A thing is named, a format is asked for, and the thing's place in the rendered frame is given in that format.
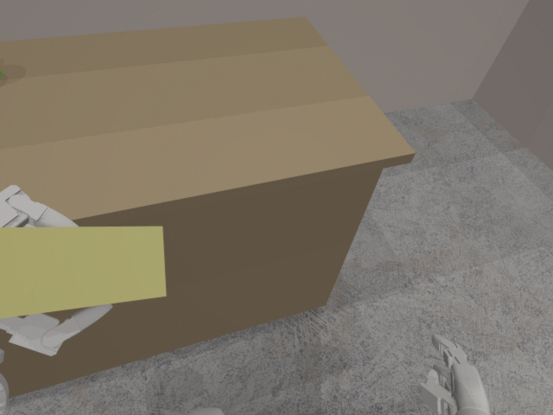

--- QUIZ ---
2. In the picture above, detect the table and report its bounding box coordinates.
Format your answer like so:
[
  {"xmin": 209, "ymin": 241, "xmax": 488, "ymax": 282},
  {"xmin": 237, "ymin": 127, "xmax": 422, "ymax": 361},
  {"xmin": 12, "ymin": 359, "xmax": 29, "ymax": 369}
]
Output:
[{"xmin": 0, "ymin": 16, "xmax": 416, "ymax": 398}]

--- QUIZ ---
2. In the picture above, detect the sponge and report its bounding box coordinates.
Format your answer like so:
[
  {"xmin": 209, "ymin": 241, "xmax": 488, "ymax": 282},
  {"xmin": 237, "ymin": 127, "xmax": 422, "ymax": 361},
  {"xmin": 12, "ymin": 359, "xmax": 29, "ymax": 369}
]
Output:
[{"xmin": 0, "ymin": 227, "xmax": 167, "ymax": 319}]

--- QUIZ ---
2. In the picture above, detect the right robot hand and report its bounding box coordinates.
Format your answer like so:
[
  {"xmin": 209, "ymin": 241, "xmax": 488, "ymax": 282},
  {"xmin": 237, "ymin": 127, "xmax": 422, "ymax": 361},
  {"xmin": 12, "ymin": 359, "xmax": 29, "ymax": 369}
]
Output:
[{"xmin": 421, "ymin": 335, "xmax": 491, "ymax": 415}]

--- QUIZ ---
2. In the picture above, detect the left robot hand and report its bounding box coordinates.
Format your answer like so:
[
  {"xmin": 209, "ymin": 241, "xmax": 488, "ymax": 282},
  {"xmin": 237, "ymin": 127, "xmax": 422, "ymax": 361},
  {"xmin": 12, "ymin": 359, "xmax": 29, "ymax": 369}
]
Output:
[{"xmin": 0, "ymin": 185, "xmax": 113, "ymax": 356}]

